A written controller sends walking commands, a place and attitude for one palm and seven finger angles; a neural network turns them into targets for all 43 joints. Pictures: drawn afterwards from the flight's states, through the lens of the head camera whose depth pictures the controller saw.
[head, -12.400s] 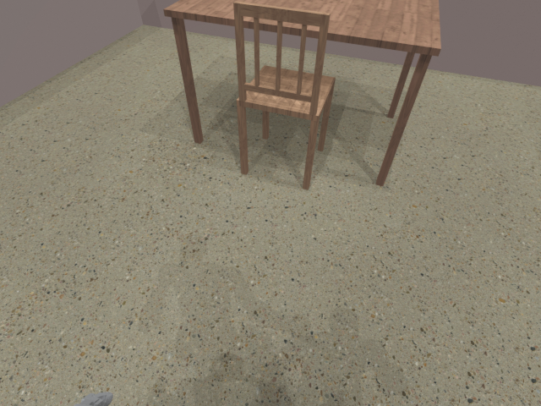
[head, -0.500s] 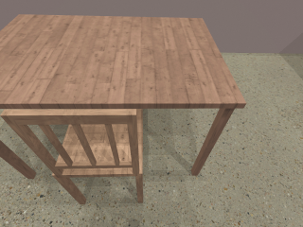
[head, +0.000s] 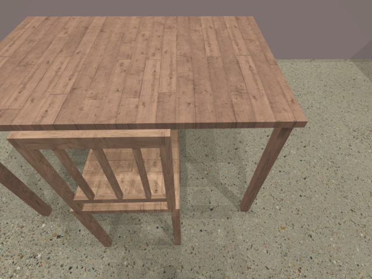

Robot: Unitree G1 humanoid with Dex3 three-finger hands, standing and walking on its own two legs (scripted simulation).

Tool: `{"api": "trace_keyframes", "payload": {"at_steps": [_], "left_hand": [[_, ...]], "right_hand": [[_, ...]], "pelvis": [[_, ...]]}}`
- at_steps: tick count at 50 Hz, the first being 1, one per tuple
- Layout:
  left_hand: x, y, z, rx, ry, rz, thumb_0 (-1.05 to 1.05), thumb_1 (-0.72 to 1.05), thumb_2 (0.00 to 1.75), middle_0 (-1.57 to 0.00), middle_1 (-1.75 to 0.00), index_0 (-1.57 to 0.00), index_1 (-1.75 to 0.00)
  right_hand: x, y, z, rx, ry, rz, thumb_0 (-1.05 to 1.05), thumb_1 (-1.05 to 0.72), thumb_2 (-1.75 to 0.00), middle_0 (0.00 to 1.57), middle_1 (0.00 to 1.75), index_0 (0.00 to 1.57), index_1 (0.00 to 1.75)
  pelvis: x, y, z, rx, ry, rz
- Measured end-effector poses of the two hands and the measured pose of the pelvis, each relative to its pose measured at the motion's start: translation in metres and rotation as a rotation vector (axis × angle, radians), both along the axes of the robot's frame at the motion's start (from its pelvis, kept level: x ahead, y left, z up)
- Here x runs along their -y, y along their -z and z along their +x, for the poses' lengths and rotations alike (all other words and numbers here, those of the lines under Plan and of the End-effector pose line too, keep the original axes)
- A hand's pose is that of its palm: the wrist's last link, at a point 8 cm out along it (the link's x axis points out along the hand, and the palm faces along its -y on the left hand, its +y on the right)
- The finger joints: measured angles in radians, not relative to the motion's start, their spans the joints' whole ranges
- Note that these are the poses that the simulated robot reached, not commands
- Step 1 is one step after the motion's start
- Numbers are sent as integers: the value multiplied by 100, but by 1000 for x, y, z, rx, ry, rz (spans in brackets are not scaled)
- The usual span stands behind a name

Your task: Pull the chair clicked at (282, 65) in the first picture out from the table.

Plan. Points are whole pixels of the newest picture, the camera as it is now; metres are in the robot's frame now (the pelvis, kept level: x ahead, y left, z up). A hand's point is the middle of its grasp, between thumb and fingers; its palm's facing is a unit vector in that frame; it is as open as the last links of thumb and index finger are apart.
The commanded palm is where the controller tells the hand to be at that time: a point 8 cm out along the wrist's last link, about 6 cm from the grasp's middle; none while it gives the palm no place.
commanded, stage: come to a stop and stand still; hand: left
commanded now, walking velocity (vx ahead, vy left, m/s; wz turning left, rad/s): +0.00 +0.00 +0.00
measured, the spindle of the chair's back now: (110, 175) +0.40 +0.24 -0.09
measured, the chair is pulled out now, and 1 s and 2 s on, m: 0.00 0.00 0.00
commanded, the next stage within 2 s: look again from close up in 0.86 s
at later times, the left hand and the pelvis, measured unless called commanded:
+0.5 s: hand out of the picture +0.02 +0.22 -0.17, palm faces -0.01 -0.97 -0.25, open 7.4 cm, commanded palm none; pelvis -0.02 +0.02 +0.00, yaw -1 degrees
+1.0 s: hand out of the picture -0.02 +0.22 -0.17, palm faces -0.04 -0.97 -0.23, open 7.4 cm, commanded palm none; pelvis -0.03 +0.03 +0.00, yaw -1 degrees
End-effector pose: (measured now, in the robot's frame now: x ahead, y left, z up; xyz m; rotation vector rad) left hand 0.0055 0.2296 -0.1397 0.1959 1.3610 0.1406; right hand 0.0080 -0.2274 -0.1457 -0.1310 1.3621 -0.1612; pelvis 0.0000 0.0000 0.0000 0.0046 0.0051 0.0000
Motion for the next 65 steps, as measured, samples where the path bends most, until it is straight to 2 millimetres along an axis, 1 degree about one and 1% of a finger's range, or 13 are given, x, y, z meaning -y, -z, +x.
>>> {"api": "trace_keyframes", "payload": {"at_steps": [3, 7, 13, 17, 20, 26, 34, 39, 44, 53, 65], "left_hand": [[-5, -2, 3, 19, -4, 18, 1, 91, 90, -21, -30, -20, -30], [-12, -1, 10, 50, -11, 30, 1, 91, 90, -21, -30, -20, -30], [-20, -1, 21, 104, -8, 34, 1, 91, 90, -21, -30, -20, -30], [-26, -1, 23, 124, 2, 34, 1, 91, 90, -21, -30, -20, -30], [-29, -1, 21, 126, 11, 31, 1, 91, 90, -21, -30, -20, -30], [-37, -1, 10, 102, 24, 29, 1, 91, 90, -21, -30, -20, -30], [-44, -1, -10, 45, 26, 27, 1, 91, 90, -21, -30, -20, -30], [-45, -2, -20, 14, 24, 26, 1, 91, 90, -21, -30, -20, -30], [-42, -3, -27, -6, 22, 23, 1, 91, 90, -20, -30, -20, -30], [-28, -1, -30, -13, 20, 2, 1, 91, 90, -20, -30, -20, -30], [-13, 1, -29, 0, 14, -23, 1, 91, 90, -21, -30, -20, -30]], "right_hand": [[2, 2, 9, 26, -2, -2, 1, -91, -90, 20, 29, 20, 30], [3, -1, 24, 73, -13, -15, 1, -91, -90, 20, 29, 20, 30], [4, -6, 43, 139, -33, -36, 1, -91, -90, 20, 29, 20, 30], [4, -11, 50, 169, -44, -46, 1, -91, -90, 20, 29, 20, 30], [4, -14, 49, 179, -48, -51, 1, -91, -90, 20, 29, 20, 30], [2, -17, 37, 158, -48, -59, 1, -91, -90, 20, 29, 20, 30], [-6, -13, 5, 80, -32, -50, 1, -91, -90, 20, 29, 20, 30], [-13, -9, -14, 35, -14, -32, 1, -91, -90, 20, 29, 20, 30], [-20, -6, -27, 4, 3, -11, 1, -91, -90, 20, 29, 20, 30], [-29, -2, -38, -15, 29, 17, 1, -91, -90, 20, 29, 20, 30], [-30, -1, -45, -18, 46, 27, 0, -91, -90, 20, 29, 20, 30]], "pelvis": [[-2, 2, 1, -2, -5, -6], [-4, 3, 2, 7, -6, -6], [-8, 4, -4, 25, -1, -6], [-11, 4, -10, 33, 3, -6], [-14, 3, -14, 35, 6, -7], [-19, 1, -22, 35, 11, -8], [-26, -1, -29, 32, 14, -7], [-29, -2, -31, 31, 17, -5], [-30, -3, -32, 30, 20, -2], [-28, -3, -33, 33, 27, 0], [-24, -4, -33, 35, 29, 1]]}}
